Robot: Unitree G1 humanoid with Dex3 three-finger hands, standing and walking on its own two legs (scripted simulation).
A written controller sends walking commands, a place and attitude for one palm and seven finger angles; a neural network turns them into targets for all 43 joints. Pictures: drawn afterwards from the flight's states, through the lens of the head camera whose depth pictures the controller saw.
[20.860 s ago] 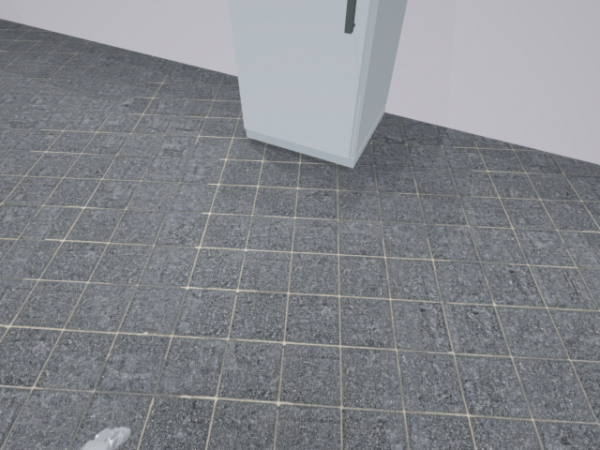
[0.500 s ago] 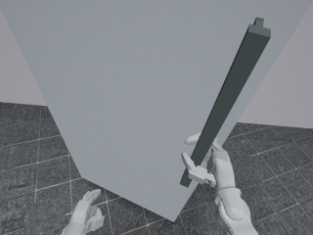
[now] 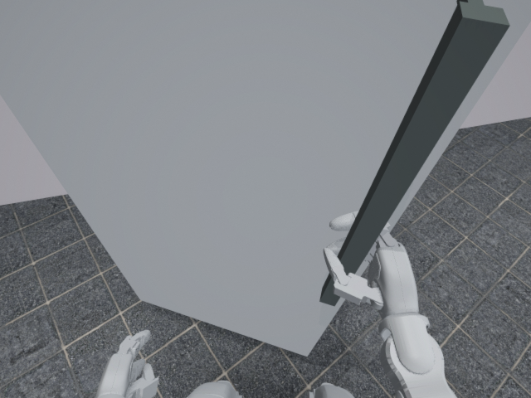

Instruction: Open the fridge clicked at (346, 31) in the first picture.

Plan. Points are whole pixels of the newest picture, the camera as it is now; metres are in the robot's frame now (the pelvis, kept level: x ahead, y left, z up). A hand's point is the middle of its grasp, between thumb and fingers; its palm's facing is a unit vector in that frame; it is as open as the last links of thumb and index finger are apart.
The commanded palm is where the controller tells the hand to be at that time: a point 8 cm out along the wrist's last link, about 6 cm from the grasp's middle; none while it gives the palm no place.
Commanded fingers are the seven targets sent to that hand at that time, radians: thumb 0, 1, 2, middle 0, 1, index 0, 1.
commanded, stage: walk backward, drawing the door open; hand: right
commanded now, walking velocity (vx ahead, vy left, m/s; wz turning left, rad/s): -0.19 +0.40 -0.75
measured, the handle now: (370, 207) +0.32 -0.07 +0.17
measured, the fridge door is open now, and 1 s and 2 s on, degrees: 33 61 74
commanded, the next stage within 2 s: stop walking and hold the door back in 1.28 s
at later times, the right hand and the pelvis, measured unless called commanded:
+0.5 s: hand (292, 349) +0.17 +0.00 +0.09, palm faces +0.35 +0.92 -0.20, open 6.7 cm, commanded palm +0.12 -0.03 +0.10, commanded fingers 0.00 -0.90 -0.90 0.45 1.40 0.45 1.40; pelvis -0.05 +0.21 +0.00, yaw -22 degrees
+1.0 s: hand out of the picture +0.06 +0.10 +0.09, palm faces +0.78 +0.55 -0.29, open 6.3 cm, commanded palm +0.00 +0.10 +0.10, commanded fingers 0.00 -0.90 -0.90 0.45 1.40 0.45 1.40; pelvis -0.01 +0.42 +0.01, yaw -43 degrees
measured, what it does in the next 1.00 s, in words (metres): steps to the left, turning right: right foot, then left foot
